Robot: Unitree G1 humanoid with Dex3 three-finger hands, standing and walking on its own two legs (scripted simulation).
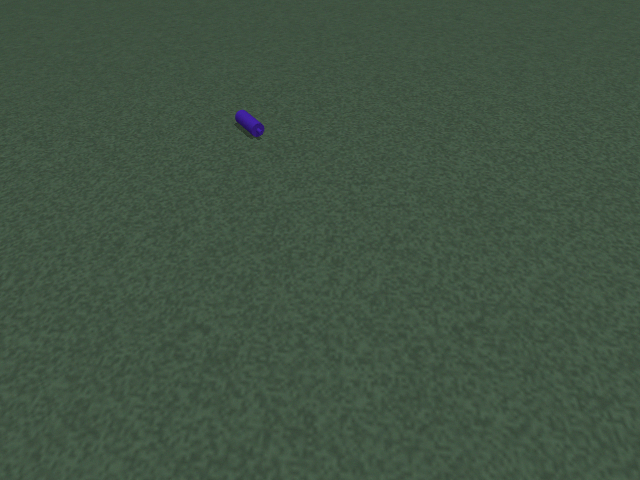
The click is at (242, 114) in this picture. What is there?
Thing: lying bottle
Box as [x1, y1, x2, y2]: [235, 110, 263, 136]
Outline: 239,110 235,115 236,120 253,135 260,135 263,131 263,125 246,111
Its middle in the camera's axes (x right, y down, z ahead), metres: -0.39 -0.66 +2.27
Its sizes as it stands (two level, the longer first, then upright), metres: 0.232 0.084 0.084
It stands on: the floor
